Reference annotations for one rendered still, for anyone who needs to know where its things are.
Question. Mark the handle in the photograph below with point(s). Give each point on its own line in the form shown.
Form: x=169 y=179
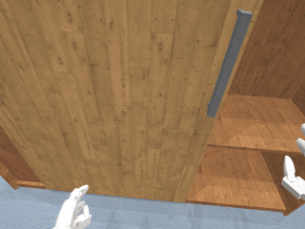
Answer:
x=241 y=26

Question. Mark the robot right hand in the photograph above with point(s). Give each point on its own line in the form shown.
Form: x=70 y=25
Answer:
x=295 y=185

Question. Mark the robot left hand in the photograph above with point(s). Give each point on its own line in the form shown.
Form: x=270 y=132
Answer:
x=68 y=214

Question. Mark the wardrobe door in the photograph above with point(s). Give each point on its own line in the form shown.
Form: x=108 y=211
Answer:
x=14 y=161
x=114 y=93

